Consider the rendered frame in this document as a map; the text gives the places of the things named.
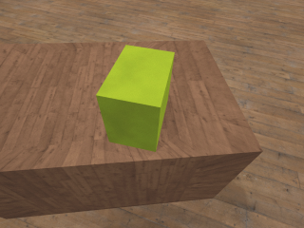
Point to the carton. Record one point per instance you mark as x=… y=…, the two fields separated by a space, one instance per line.
x=134 y=96

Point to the pedestal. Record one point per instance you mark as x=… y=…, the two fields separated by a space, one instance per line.
x=56 y=158

